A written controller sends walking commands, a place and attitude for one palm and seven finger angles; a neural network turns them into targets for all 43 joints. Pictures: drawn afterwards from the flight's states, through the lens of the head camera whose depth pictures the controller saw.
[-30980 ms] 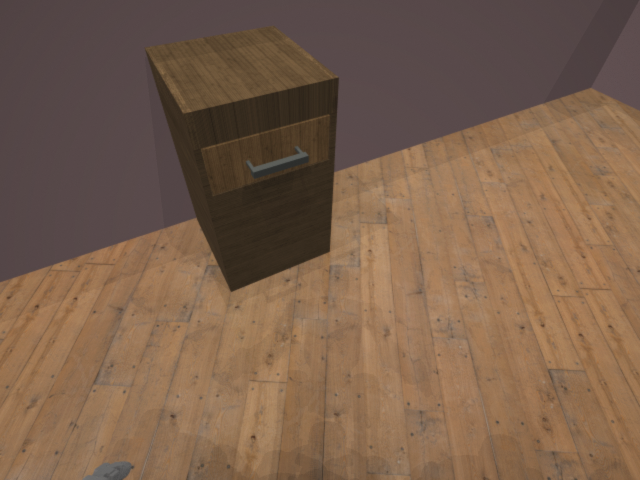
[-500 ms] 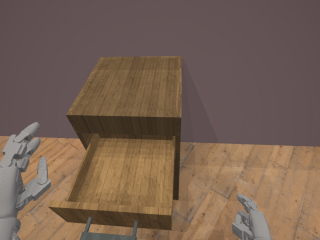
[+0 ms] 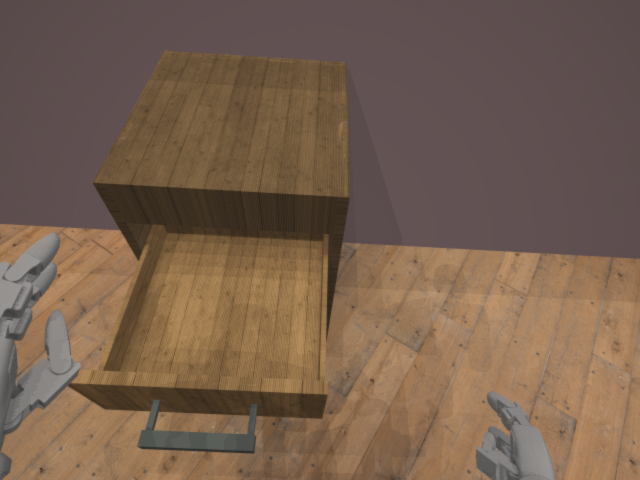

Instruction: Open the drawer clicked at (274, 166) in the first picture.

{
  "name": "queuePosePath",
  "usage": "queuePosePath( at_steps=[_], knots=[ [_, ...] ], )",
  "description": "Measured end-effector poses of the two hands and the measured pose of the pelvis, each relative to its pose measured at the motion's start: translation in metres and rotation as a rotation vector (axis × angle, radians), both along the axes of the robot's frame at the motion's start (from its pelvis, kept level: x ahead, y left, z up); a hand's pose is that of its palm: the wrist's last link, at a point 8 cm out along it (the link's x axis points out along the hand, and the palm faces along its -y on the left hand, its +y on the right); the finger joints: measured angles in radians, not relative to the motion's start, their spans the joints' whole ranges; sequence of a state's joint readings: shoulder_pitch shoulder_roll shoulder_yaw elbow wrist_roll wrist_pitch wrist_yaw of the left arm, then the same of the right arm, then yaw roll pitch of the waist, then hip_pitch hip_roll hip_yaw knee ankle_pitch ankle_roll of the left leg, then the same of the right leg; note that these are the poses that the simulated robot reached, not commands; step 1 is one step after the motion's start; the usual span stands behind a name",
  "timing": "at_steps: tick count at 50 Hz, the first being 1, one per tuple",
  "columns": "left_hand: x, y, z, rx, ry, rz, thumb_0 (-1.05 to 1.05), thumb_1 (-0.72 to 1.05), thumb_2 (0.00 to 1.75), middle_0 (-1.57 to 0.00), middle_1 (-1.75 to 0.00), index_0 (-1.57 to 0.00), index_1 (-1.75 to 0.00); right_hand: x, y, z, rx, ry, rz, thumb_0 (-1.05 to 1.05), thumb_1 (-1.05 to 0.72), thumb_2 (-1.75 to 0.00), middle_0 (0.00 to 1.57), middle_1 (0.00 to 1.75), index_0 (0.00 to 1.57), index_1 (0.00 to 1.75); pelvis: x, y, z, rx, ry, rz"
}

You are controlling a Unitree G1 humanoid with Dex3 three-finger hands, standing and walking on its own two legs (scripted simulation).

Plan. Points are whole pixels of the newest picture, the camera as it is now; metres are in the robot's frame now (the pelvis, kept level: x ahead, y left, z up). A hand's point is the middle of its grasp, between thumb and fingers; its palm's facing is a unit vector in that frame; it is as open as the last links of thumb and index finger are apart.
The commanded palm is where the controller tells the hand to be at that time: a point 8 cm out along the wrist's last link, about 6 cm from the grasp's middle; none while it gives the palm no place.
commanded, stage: step back with the hand held close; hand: left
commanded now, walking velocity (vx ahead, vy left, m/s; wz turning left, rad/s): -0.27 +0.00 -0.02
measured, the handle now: (201, 425) +0.22 +0.19 -0.21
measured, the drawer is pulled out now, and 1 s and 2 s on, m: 0.30 0.30 0.30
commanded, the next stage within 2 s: stop stepping back and stand still in 1.26 s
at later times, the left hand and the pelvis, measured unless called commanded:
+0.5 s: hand (29, 437) +0.14 +0.23 +0.15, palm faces +0.37 -0.84 -0.41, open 7.5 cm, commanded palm +0.07 +0.28 +0.18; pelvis -0.05 -0.01 -0.01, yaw +1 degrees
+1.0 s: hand out of the picture +0.08 +0.25 +0.16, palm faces +0.35 -0.82 -0.45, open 7.4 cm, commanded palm +0.01 +0.30 +0.18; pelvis -0.11 +0.01 -0.01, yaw +3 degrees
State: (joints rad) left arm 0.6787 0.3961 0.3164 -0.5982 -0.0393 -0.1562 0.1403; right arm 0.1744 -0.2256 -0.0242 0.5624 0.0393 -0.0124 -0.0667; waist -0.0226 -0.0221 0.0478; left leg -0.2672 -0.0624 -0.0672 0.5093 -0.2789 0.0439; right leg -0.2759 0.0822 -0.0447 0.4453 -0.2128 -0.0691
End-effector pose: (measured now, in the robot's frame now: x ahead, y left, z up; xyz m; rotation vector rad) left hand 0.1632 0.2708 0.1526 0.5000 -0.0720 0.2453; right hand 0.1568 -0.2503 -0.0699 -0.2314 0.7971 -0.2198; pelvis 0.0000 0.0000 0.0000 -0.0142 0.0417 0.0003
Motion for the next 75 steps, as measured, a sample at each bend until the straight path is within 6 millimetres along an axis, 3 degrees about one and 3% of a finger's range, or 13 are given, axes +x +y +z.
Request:
queuePosePath(
  at_steps=[8, 14, 20, 27, 32, 37, 42, 46, 54, 59, 64, 70, 75],
  knots=[
    [-0.011, 0.013, 0.044, 0.133, -0.176, -0.044, 0.02, 0.89, 0.9, -0.21, -0.3, -0.21, -0.3, 0.002, 0.026, 0.008, 0.023, -0.097, 0.026, 0.02, -0.9, -0.9, 0.2, 0.29, 0.2, 0.3, -0.015, 0.011, -0.003, 0.019, -0.003, -0.013],
    [-0.029, 0.016, 0.028, 0.087, -0.115, 0.041, 0.02, 0.89, 0.9, -0.21, -0.3, -0.21, -0.3, -0.009, 0.04, 0.0, 0.055, -0.119, 0.054, 0.02, -0.9, -0.9, 0.2, 0.29, 0.2, 0.3, -0.028, 0.011, -0.004, 0.018, 0.0, -0.022],
    [-0.054, 0.002, 0.008, 0.027, -0.058, 0.078, 0.02, 0.89, 0.9, -0.21, -0.3, -0.21, -0.3, -0.038, 0.029, -0.016, 0.043, -0.049, 0.073, 0.02, -0.9, -0.9, 0.2, 0.3, 0.2, 0.3, -0.042, 0.0, -0.009, 0.003, -0.005, -0.007],
    [-0.065, -0.003, 0.02, -0.005, -0.176, 0.043, 0.02, 0.88, 0.9, -0.21, -0.3, -0.21, -0.3, -0.076, 0.001, -0.011, -0.029, 0.064, 0.046, 0.02, -0.9, -0.9, 0.2, 0.3, 0.2, 0.3, -0.054, -0.008, -0.004, 0.021, 0.005, 0.032],
    [-0.07, 0.008, 0.023, 0.067, -0.183, 0.013, 0.02, 0.88, 0.9, -0.21, -0.3, -0.21, -0.3, -0.08, -0.007, -0.006, -0.053, 0.025, 0.015, 0.02, -0.9, -0.9, 0.2, 0.29, 0.2, 0.3, -0.067, -0.001, -0.007, 0.016, 0.001, 0.038],
    [-0.079, 0.011, 0.024, 0.139, -0.154, 0.005, 0.02, 0.89, 0.9, -0.21, -0.3, -0.21, -0.3, -0.073, 0.003, -0.007, -0.002, -0.066, 0.015, 0.02, -0.9, -0.9, 0.2, 0.29, 0.2, 0.3, -0.079, -0.002, -0.012, 0.028, -0.004, 0.009],
    [-0.092, 0.001, 0.028, 0.111, -0.197, -0.005, 0.02, 0.89, 0.9, -0.21, -0.3, -0.21, -0.3, -0.072, 0.016, -0.01, 0.048, -0.089, 0.053, 0.02, -0.9, -0.9, 0.2, 0.29, 0.2, 0.3, -0.09, -0.002, -0.014, 0.022, 0.004, 0.011],
    [-0.106, 0.003, 0.029, 0.051, -0.215, -0.002, 0.02, 0.88, 0.9, -0.21, -0.3, -0.21, -0.3, -0.085, 0.024, -0.006, 0.037, -0.028, 0.069, 0.02, -0.9, -0.9, 0.2, 0.29, 0.2, 0.3, -0.098, 0.002, -0.006, 0.034, 0.012, 0.026],
    [-0.13, 0.029, 0.016, 0.046, -0.175, 0.058, 0.02, 0.88, 0.9, -0.21, -0.3, -0.21, -0.3, -0.114, 0.037, -0.008, -0.003, -0.021, 0.067, 0.02, -0.9, -0.9, 0.2, 0.29, 0.2, 0.3, -0.12, 0.012, -0.007, -0.001, 0.01, 0.041],
    [-0.139, 0.017, 0.028, 0.02, -0.202, 0.037, 0.02, 0.89, 0.9, -0.21, -0.3, -0.21, -0.3, -0.136, 0.042, -0.01, 0.054, -0.036, 0.065, 0.02, -0.9, -0.9, 0.2, 0.29, 0.2, 0.3, -0.135, 0.006, -0.004, -0.004, 0.012, -0.026],
    [-0.138, -0.023, 0.042, 0.045, -0.267, -0.088, 0.02, 0.89, 0.9, -0.21, -0.3, -0.2, -0.3, -0.161, 0.03, -0.018, 0.094, -0.056, 0.063, 0.02, -0.9, -0.9, 0.2, 0.3, 0.2, 0.3, -0.162, -0.011, -0.007, 0.002, 0.025, -0.064],
    [-0.157, -0.068, 0.04, 0.159, -0.169, -0.213, 0.02, 0.89, 0.9, -0.21, -0.3, -0.21, -0.3, -0.201, -0.015, -0.035, 0.135, -0.031, 0.005, 0.02, -0.9, -0.9, 0.2, 0.3, 0.2, 0.3, -0.2, -0.039, -0.012, -0.051, 0.01, -0.039],
    [-0.196, -0.065, 0.036, 0.191, -0.041, -0.154, 0.01, 0.88, 0.9, -0.22, -0.3, -0.21, -0.3, -0.243, -0.056, -0.024, 0.088, 0.054, -0.099, 0.02, -0.9, -0.9, 0.2, 0.3, 0.2, 0.3, -0.206, -0.053, -0.003, 0.022, 0.027, -0.049]
  ],
)
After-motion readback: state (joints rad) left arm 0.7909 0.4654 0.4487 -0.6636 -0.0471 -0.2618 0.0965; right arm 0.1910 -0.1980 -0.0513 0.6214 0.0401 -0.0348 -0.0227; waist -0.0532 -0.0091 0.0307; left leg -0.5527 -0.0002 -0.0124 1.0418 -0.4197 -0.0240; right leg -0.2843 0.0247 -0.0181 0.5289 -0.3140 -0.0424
